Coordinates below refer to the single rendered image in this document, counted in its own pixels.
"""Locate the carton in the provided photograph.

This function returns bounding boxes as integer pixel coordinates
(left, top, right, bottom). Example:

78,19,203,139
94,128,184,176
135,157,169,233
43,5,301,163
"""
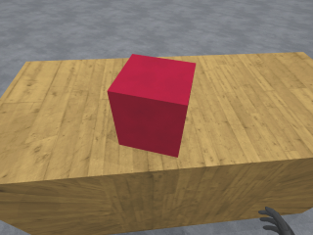
107,54,196,158

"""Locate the pedestal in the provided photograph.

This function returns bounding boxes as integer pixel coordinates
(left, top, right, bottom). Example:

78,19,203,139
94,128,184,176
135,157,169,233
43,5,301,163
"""
0,52,313,235

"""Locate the robot right hand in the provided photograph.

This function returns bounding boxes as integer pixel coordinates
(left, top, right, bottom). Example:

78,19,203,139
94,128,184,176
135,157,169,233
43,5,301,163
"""
258,207,295,235

